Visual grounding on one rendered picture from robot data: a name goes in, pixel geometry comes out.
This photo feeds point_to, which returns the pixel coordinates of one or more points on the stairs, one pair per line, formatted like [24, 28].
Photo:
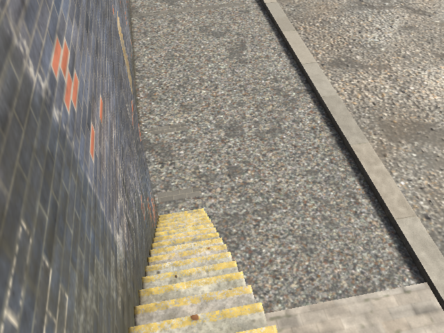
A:
[191, 284]

